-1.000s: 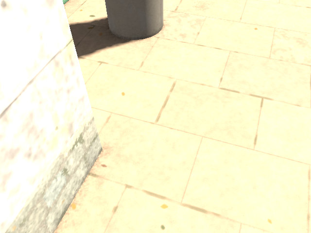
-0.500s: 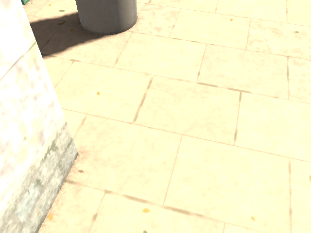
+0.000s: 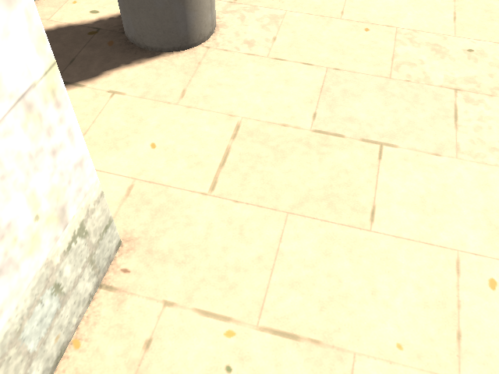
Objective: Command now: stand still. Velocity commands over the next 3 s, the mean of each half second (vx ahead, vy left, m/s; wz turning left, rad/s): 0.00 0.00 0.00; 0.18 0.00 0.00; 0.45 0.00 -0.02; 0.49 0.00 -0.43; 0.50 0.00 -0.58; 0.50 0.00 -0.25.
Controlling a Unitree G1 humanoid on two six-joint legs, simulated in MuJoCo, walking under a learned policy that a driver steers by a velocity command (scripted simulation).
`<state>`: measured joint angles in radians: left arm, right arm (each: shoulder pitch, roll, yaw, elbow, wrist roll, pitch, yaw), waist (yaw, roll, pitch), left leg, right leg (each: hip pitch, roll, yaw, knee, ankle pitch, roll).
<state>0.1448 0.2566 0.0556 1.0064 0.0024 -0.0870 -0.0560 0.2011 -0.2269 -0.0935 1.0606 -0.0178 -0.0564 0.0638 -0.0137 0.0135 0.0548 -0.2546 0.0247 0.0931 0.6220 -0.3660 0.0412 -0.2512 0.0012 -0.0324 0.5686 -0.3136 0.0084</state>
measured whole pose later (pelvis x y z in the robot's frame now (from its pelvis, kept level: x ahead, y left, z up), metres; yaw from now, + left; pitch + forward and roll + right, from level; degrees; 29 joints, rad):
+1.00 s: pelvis +0.09 -0.06 -0.04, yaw +2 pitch -1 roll -1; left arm 0.25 0.16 0.07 0.95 0.11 -0.14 -0.02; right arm 0.57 -0.13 -0.05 1.14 -0.10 -0.10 0.03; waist -0.05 0.03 0.03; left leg -0.29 0.08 0.00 1.02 -0.61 0.13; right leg -0.28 0.03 -0.05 0.85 -0.57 -0.07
